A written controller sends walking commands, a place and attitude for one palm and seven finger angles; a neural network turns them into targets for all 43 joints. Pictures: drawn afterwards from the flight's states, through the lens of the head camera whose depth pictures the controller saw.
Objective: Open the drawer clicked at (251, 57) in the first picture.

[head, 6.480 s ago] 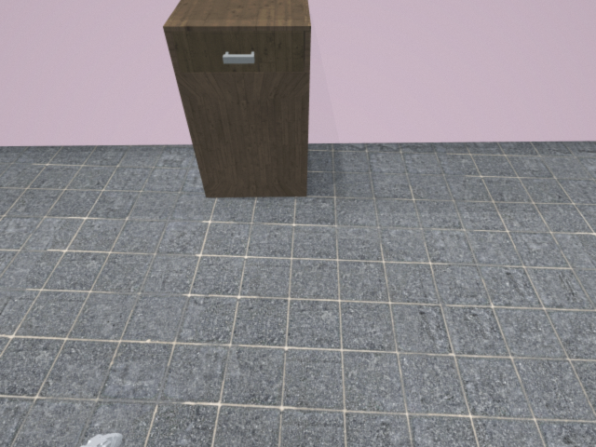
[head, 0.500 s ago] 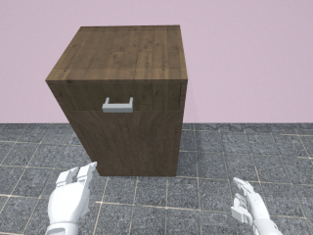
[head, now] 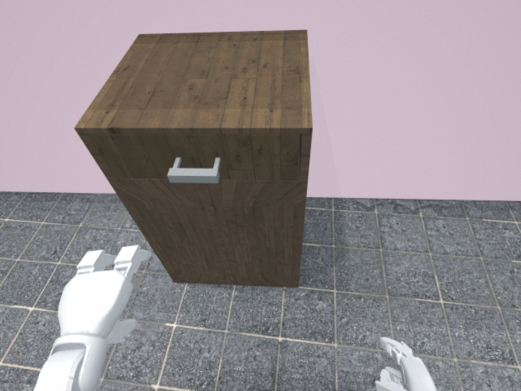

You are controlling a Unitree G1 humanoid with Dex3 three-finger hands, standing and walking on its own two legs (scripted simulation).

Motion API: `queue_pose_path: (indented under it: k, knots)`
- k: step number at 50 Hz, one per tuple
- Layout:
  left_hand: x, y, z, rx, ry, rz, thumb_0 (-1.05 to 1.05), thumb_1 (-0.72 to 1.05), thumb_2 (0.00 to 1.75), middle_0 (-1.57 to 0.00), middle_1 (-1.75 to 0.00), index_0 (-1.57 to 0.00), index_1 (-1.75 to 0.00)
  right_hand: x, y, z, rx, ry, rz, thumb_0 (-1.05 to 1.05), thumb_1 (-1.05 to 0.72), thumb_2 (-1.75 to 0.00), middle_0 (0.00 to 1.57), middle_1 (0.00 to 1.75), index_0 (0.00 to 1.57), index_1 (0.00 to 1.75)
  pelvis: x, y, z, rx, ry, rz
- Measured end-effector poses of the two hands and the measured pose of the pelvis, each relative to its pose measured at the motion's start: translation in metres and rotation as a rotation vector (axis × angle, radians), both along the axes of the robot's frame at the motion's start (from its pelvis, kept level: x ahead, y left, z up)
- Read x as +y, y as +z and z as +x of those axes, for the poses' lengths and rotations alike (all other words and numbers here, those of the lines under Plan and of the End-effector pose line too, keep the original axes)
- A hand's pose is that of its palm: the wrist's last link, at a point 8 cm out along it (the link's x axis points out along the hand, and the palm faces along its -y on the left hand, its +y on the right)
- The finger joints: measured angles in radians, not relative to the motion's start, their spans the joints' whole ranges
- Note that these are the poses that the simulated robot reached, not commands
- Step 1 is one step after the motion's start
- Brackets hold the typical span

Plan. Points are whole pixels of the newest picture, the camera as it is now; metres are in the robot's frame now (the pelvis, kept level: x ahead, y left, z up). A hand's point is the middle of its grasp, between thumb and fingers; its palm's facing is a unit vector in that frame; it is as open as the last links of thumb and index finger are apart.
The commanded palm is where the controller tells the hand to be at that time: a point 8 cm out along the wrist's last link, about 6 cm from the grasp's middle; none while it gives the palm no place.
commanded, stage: raise the hand with hooked fingers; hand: left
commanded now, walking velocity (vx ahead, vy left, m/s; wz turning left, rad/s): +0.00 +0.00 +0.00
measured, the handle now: (195, 168) +0.56 +0.21 -0.03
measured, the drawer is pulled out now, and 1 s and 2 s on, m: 0.00 0.00 0.00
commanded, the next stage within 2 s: move the hooked fingers above the handle in 1.06 s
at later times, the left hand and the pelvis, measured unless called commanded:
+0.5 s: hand (97, 249) +0.29 +0.27 +0.08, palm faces +0.07 -0.09 -0.99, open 13.6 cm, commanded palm +0.26 +0.27 +0.14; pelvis +0.00 +0.03 +0.02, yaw +0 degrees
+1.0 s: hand (93, 239) +0.30 +0.27 +0.09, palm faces +0.02 -0.10 -1.00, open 13.8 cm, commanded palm +0.27 +0.28 +0.16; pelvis +0.00 +0.04 +0.03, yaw +1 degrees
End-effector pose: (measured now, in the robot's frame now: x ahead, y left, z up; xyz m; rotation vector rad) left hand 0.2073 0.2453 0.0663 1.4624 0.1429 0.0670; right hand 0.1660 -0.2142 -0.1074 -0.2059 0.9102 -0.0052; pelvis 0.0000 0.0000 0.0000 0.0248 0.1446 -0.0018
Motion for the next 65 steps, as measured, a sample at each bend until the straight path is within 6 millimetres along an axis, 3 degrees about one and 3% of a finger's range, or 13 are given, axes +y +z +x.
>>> queue_pose_path:
  k: [5, 10, 15, 24, 30, 37, 50, 65]
  knots:
    - [0.009, 0.012, 0.006, -0.064, -0.006, 0.011, 0.00, 0.00, 0.51, -0.29, -0.88, -0.29, -0.87, -0.020, 0.000, -0.009, 0.037, -0.044, -0.046, 0.02, -0.90, -0.90, 0.20, 0.30, 0.20, 0.30, 0.005, 0.003, 0.003, 0.000, 0.003, -0.004]
    - [0.018, 0.021, 0.017, -0.106, 0.033, 0.012, 0.00, -0.12, 0.46, -0.30, -0.96, -0.30, -0.95, -0.025, 0.007, -0.002, 0.019, -0.067, -0.066, 0.02, -0.91, -0.90, 0.20, 0.30, 0.20, 0.30, 0.012, 0.005, 0.004, -0.013, 0.009, -0.008]
    - [0.018, 0.034, 0.032, -0.114, 0.019, 0.003, 0.00, -0.23, 0.41, -0.30, -1.03, -0.31, -1.02, -0.012, 0.020, 0.016, -0.043, -0.066, -0.050, 0.02, -0.91, -0.90, 0.20, 0.30, 0.19, 0.30, 0.019, 0.009, 0.005, -0.039, 0.008, -0.012]
    - [0.025, 0.062, 0.055, -0.117, -0.001, 0.013, 0.00, -0.42, 0.33, -0.32, -1.15, -0.32, -1.14, 0.031, 0.039, 0.040, -0.114, -0.010, 0.019, 0.01, -0.91, -0.90, 0.20, 0.30, 0.20, 0.30, 0.029, 0.018, 0.004, -0.081, 0.009, -0.017]
    - [0.035, 0.075, 0.066, -0.090, -0.006, 0.018, 0.00, -0.47, 0.31, -0.32, -1.19, -0.32, -1.18, 0.047, 0.039, 0.036, -0.087, 0.019, 0.035, 0.01, -0.91, -0.90, 0.20, 0.30, 0.20, 0.30, 0.034, 0.022, 0.003, -0.097, 0.017, -0.021]
    - [0.040, 0.093, 0.077, -0.095, -0.047, 0.031, 0.00, -0.49, 0.30, -0.32, -1.20, -0.32, -1.19, 0.045, 0.031, 0.017, -0.023, 0.002, 0.029, 0.01, -0.91, -0.90, 0.20, 0.30, 0.20, 0.30, 0.039, 0.024, 0.000, -0.103, 0.020, -0.024]
    - [0.034, 0.078, 0.067, -0.077, -0.101, 0.011, 0.00, -0.49, 0.30, -0.32, -1.20, -0.32, -1.20, 0.018, 0.022, -0.017, 0.067, -0.051, -0.018, 0.02, -0.91, -0.90, 0.20, 0.30, 0.20, 0.30, 0.038, 0.025, -0.004, -0.091, 0.014, -0.023]
    - [0.024, 0.077, 0.077, -0.050, -0.053, 0.021, 0.00, -0.49, 0.30, -0.32, -1.20, -0.32, -1.20, 0.018, 0.027, 0.004, -0.006, -0.041, 0.012, 0.01, -0.91, -0.90, 0.20, 0.30, 0.20, 0.30, 0.027, 0.025, -0.003, -0.094, 0.018, -0.016]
